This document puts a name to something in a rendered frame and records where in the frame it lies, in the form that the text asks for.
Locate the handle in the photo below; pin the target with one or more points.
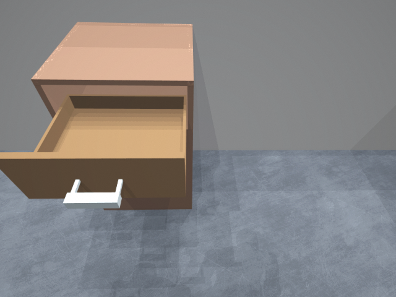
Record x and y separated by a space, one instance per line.
93 200

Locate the cabinet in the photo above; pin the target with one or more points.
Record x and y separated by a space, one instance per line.
102 58

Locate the drawer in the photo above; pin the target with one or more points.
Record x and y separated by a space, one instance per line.
100 139

